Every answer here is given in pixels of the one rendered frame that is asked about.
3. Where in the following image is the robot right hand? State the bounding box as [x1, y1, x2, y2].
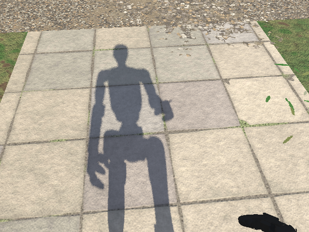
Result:
[238, 213, 297, 232]

